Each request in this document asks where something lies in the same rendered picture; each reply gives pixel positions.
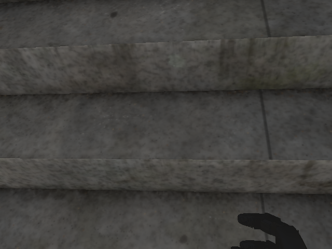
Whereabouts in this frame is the robot right hand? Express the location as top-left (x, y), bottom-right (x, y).
top-left (231, 213), bottom-right (307, 249)

